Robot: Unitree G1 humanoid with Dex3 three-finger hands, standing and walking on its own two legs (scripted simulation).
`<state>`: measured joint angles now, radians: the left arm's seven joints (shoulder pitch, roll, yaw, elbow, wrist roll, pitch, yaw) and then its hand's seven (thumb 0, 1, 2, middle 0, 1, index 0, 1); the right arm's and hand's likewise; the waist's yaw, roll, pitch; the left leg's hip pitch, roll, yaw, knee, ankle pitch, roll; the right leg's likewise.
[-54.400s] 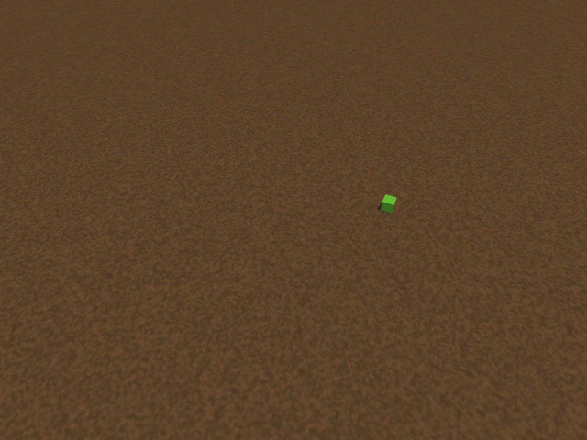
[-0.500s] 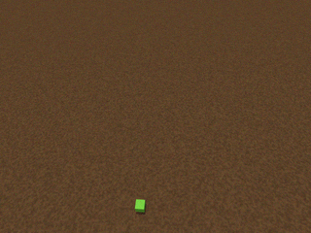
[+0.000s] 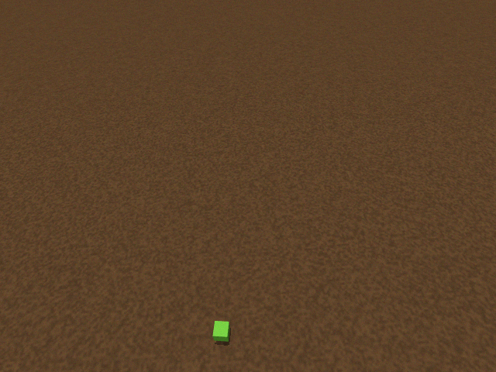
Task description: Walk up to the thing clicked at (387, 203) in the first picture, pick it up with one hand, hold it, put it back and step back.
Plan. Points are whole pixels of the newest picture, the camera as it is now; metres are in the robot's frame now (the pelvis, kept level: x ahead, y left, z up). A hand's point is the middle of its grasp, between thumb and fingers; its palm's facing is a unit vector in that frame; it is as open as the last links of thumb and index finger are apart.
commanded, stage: stand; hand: left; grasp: from above
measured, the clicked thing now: (221, 331) +0.44 +0.15 -0.76
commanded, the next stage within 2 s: step back in 0.62 s
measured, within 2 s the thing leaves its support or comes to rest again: neither
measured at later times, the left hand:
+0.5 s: hand out of the picture +0.07 +0.24 -0.16, palm faces -0.01 -0.94 -0.34, open 7.3 cm
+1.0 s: hand out of the picture +0.10 +0.32 -0.18, palm faces -0.01 -0.93 -0.37, open 7.3 cm
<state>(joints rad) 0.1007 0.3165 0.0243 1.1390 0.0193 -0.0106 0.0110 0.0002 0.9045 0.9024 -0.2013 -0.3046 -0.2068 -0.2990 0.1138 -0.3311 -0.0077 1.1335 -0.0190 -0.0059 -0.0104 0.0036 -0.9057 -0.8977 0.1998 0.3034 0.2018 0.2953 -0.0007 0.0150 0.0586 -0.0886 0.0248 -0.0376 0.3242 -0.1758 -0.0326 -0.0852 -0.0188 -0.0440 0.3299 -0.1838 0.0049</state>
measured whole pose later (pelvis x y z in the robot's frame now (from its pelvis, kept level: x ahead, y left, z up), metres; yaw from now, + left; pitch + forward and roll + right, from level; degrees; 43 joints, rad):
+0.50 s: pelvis +0.00 +0.00 +0.00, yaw +0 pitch -3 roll +0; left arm 0.12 0.33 0.02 1.14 0.02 -0.01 0.00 0.00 0.90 0.90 -0.20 -0.30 -0.21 -0.30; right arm 0.13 -0.33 0.00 1.14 -0.02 0.00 0.00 0.00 -0.91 -0.90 0.20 0.30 0.20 0.30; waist 0.00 0.01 0.06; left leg -0.09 0.03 -0.03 0.32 -0.17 -0.04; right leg -0.10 -0.01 -0.04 0.33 -0.18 0.00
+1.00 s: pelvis -0.05 +0.05 -0.02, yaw +0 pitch -1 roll -1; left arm -0.01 0.41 0.07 0.91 0.01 0.06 0.04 0.00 0.91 0.90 -0.20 -0.30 -0.21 -0.30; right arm 0.14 -0.37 -0.05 0.96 -0.03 0.03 0.01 0.00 -0.91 -0.90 0.20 0.30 0.20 0.30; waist -0.03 -0.06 0.21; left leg -0.28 -0.04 -0.02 0.65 -0.34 0.05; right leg -0.43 0.05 0.14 0.91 -0.53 -0.02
